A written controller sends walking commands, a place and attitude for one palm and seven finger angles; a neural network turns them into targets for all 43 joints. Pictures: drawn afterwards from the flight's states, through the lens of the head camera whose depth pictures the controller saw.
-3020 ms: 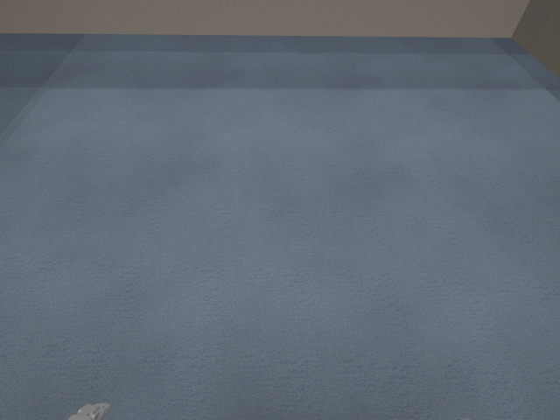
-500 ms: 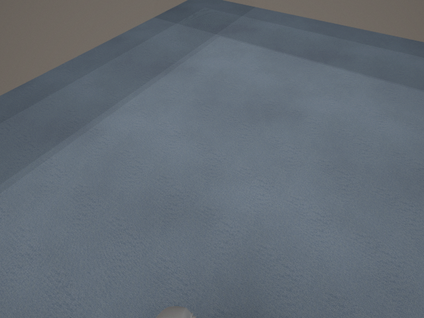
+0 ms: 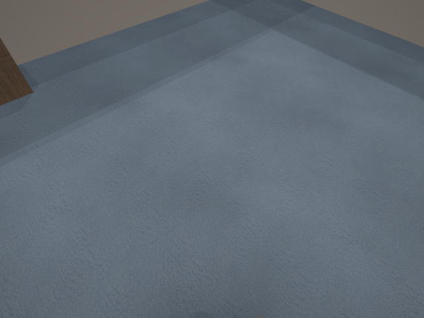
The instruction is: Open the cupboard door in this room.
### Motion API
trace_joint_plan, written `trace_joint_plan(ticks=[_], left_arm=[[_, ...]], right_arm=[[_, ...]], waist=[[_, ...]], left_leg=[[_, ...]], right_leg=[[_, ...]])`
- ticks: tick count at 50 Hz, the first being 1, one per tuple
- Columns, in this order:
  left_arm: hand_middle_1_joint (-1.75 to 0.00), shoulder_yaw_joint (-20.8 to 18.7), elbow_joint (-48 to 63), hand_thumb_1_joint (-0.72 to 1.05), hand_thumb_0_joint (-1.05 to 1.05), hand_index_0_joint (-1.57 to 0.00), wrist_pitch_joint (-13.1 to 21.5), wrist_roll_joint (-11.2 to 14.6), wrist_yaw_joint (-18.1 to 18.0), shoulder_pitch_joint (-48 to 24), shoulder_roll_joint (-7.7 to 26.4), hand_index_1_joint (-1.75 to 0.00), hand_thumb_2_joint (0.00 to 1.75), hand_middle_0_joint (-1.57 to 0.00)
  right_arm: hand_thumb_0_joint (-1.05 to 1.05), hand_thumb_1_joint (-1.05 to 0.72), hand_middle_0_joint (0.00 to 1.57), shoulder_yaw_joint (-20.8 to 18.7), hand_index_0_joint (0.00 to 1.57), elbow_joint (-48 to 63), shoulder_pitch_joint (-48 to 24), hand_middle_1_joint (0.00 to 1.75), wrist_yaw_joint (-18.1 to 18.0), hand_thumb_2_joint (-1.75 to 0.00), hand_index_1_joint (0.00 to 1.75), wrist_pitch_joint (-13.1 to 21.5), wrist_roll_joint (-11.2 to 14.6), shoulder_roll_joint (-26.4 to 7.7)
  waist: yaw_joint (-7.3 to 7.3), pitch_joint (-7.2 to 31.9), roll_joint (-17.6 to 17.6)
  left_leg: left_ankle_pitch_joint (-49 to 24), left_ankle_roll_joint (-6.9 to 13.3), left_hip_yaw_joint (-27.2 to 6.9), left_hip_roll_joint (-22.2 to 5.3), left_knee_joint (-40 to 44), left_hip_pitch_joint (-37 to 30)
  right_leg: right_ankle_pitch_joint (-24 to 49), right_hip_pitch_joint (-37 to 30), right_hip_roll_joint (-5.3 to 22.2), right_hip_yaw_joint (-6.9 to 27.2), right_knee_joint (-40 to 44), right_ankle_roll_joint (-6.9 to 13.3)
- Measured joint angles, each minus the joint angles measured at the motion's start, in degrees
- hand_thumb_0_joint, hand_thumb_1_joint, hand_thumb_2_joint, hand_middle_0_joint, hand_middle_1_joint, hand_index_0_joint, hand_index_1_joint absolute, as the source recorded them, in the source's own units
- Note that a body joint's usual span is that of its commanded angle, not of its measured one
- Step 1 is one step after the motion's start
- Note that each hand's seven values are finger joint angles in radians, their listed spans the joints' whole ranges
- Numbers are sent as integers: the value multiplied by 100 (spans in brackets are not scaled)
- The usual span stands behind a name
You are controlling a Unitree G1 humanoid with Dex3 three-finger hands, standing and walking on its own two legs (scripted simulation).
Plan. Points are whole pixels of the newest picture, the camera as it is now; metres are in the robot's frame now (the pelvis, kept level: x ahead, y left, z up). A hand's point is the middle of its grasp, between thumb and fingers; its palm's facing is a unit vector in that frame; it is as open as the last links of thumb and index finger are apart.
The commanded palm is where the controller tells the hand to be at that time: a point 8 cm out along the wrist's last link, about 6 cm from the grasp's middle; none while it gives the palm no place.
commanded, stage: turn or walk to find it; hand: left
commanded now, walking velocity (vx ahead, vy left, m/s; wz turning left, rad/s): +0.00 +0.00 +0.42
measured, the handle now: out of the picture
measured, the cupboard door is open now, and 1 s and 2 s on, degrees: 0 0 0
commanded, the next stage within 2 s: stand and wait in 0.20 s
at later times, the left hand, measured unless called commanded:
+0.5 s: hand out of the picture -0.03 +0.16 -0.18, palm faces +0.21 -0.95 -0.21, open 7.4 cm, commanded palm none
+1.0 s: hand out of the picture -0.07 +0.17 -0.17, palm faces +0.34 -0.91 -0.24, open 7.4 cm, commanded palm none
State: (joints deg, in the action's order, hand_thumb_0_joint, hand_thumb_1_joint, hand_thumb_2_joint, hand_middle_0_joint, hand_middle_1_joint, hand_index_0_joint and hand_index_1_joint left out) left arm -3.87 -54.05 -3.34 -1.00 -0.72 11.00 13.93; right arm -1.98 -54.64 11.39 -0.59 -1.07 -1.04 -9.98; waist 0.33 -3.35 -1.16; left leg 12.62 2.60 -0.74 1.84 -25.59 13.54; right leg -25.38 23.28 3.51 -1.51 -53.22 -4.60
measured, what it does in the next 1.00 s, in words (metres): steps on the spot, turning left: right foot, then left foot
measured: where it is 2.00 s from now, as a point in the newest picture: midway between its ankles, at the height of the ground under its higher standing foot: outside the picture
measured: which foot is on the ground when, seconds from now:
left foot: down 0.00-0.14, up 0.16-0.50, down 0.52-0.86, up 0.88-1.00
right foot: up 0.00-0.12, down 0.14-0.54, up 0.56-0.82, down 0.84-1.00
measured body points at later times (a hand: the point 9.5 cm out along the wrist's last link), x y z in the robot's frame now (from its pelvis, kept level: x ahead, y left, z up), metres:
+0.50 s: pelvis -0.02 -0.02 -0.01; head +0.00 -0.02 +0.44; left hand -0.04 +0.21 -0.16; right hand +0.08 -0.26 -0.15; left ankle -0.05 +0.11 -0.73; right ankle +0.00 -0.14 -0.74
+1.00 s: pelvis -0.06 -0.02 -0.01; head -0.04 -0.03 +0.44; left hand -0.09 +0.22 -0.15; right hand +0.07 -0.25 -0.16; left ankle -0.10 +0.09 -0.68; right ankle -0.03 -0.14 -0.74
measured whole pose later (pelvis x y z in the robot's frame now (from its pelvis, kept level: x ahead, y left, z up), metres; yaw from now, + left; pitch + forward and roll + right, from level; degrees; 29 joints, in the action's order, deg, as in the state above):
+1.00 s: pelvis -0.06 -0.02 -0.01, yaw +19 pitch -1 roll +0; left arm -2.0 -55.7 -0.6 -1.9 -1.3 13.9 9.7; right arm -4.4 -58.0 11.1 0.5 -4.3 -0.8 -13.3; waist -0.3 -2.6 1.4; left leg 24.3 -1.5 -0.3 0.2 -59.7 26.1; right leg -17.3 11.3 4.1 -7.8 -30.2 -0.1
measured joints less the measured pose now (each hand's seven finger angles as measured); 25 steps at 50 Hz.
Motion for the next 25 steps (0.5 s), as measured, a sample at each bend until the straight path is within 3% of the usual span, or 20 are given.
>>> trace_joint_plan(ticks=[4, 7, 8, 11, 13, 15, 19, 23, 25], left_arm=[[-30, 55, 122, 91, 0, -19, 50, 28, -17, -164, -127, -30, 90, -20], [-30, 112, 252, 91, 0, -19, 164, 38, -22, -191, -208, -30, 90, -20], [-30, 128, 269, 91, 0, -19, 223, 12, -35, -190, -255, -30, 90, -20], [-30, 200, 321, 91, 0, -20, 276, -26, -41, -122, -377, -30, 90, -20], [-30, 217, 309, 91, 0, -20, 289, -33, -48, -30, -428, -30, 90, -20], [-30, 232, 244, 91, 0, -20, 301, -46, -55, 59, -457, -30, 90, -20], [-30, 256, 65, 91, 0, -20, 320, -73, -52, 240, -462, -30, 90, -20], [-30, 254, -167, 91, 0, -20, 321, -94, -41, 434, -419, -30, 90, -20], [-30, 242, -314, 91, 0, -20, 304, -75, -50, 534, -381, -30, 90, -20]], right_arm=[[1, -91, 21, -48, 20, -18, 61, 30, 17, -90, 30, -60, -21, -64], [1, -91, 21, -101, 20, -31, 137, 30, 40, -90, 30, -110, 2, -140], [1, -91, 20, -127, 20, -39, 154, 30, 52, -90, 30, -126, 27, -189], [1, -91, 20, -227, 20, -90, 200, 30, 73, -90, 30, -252, 12, -302], [1, -91, 20, -264, 20, -147, 193, 30, 101, -90, 30, -303, -4, -368], [1, -91, 20, -279, 20, -186, 178, 30, 111, -90, 30, -307, -6, -410], [1, -91, 20, -249, 20, -268, 124, 30, 86, -90, 30, -306, 11, -409], [1, -91, 20, -157, 19, -363, -7, 30, 47, -90, 30, -259, 48, -329], [1, -91, 20, -96, 19, -395, -70, 30, 24, -90, 30, -189, 65, -270]], waist=[[90, 16, 133], [100, 65, 199], [93, 70, 274], [99, 88, 372], [66, 88, 369], [52, 77, 348], [-6, 47, 241], [-143, 10, 116], [-195, 10, 72]], left_leg=[[-13, -69, -190, 72, -103, 93], [79, -174, -313, 152, -389, 268], [182, -205, -353, 132, -619, 381], [1220, -311, -312, 145, -2185, 910], [1187, -376, -213, 66, -3167, 1181], [1046, -445, -145, -60, -3623, 1279], [1077, -535, -59, -277, -3247, 1048], [1202, -525, 92, -385, -1996, 499], [833, -496, 184, -397, -1139, 125]], right_leg=[[20, -350, -117, 24, 883, 60], [687, -831, -173, -30, 2044, 116], [851, -892, -214, -94, 2197, 357], [771, -939, -162, -319, 2105, 603], [802, -1056, -124, -402, 2239, 612], [870, -1151, -92, -467, 2368, 610], [942, -1231, -22, -560, 2495, 596], [958, -1188, 14, -582, 2465, 544], [921, -1128, 12, -596, 2356, 485]])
